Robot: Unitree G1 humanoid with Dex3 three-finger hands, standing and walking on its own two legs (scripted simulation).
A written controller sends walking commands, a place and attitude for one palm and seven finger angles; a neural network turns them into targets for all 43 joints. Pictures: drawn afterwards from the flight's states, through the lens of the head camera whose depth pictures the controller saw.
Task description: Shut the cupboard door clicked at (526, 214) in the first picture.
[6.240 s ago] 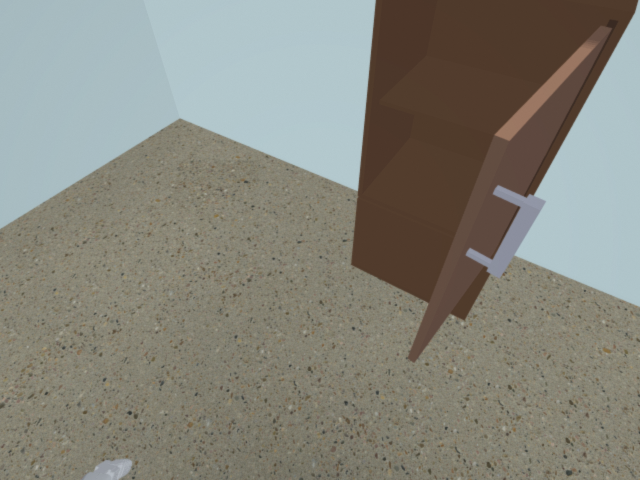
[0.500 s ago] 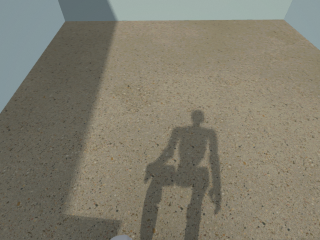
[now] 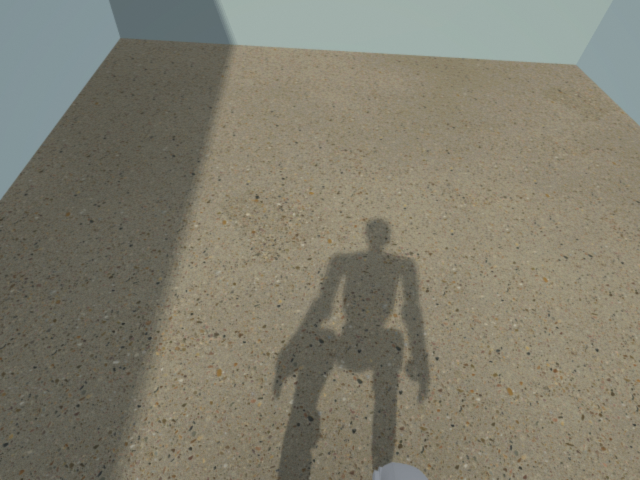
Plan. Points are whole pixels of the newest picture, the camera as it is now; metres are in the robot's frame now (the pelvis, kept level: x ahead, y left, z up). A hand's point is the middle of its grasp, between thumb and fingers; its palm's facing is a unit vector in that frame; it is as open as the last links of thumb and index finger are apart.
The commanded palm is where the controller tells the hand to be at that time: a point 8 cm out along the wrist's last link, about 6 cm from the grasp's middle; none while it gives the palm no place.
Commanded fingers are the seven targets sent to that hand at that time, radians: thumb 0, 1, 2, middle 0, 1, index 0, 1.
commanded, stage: walk around to get in front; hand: left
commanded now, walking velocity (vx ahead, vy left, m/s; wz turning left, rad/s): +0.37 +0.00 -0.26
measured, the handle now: out of the picture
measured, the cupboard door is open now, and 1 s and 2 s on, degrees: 82 82 82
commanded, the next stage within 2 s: walk to a spot facing it in 0.42 s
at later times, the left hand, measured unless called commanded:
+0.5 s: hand (273, 356) +0.34 +0.10 -0.17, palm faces +0.01 -0.98 -0.21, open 7.1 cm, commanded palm none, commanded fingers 0.00 0.90 0.90 -0.20 -0.30 -0.20 -0.30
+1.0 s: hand (242, 339) +0.38 +0.16 -0.20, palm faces +0.25 -0.95 -0.20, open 7.4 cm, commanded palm none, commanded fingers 0.00 0.90 0.90 -0.20 -0.30 -0.20 -0.30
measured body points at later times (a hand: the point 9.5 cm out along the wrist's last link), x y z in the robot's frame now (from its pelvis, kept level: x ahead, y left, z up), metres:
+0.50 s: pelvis +0.23 -0.08 -0.01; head +0.25 -0.09 +0.44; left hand +0.34 +0.15 -0.15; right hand +0.17 -0.29 -0.18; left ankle +0.19 +0.07 -0.64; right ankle +0.26 -0.15 -0.75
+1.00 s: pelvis +0.37 -0.04 -0.02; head +0.41 -0.01 +0.43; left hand +0.37 +0.21 -0.18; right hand +0.51 -0.26 -0.16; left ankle +0.45 +0.04 -0.75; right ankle +0.36 -0.20 -0.66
